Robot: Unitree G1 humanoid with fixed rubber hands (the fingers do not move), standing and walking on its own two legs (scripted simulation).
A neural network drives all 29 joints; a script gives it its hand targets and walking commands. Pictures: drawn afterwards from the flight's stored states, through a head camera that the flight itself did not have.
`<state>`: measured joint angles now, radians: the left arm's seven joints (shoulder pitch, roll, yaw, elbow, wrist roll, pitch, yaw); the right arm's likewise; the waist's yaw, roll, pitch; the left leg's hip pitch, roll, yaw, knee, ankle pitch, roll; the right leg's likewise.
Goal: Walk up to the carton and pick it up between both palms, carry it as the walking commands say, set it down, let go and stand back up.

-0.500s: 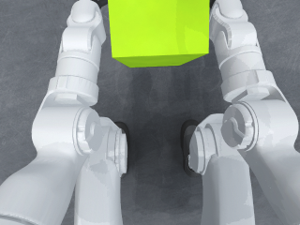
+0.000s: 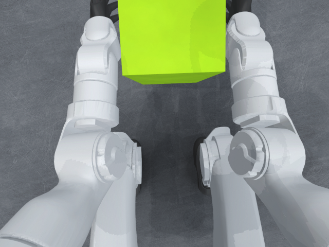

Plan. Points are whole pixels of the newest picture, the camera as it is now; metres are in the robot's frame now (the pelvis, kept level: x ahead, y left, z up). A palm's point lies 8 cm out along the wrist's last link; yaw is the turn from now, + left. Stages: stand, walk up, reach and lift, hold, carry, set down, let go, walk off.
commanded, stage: reach and lift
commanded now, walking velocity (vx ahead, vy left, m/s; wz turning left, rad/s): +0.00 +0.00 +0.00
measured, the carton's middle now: (169, 13) +0.57 -0.01 -0.18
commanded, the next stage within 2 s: none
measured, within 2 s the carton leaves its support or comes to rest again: neither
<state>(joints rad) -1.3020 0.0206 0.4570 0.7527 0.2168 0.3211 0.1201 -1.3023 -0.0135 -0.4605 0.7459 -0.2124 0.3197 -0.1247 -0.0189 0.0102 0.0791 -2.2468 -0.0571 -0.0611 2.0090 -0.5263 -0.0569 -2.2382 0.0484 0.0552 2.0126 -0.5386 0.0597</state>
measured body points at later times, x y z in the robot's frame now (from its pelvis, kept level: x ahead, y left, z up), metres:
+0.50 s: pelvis +0.01 +0.00 +0.04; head +0.33 +0.00 +0.36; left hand +0.54 +0.12 -0.06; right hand +0.54 -0.14 -0.06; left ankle +0.11 +0.13 -0.38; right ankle +0.11 -0.13 -0.38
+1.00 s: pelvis +0.00 +0.00 +0.09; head +0.28 +0.00 +0.45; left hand +0.52 +0.12 +0.02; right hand +0.51 -0.13 +0.02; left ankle +0.11 +0.13 -0.38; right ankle +0.11 -0.13 -0.38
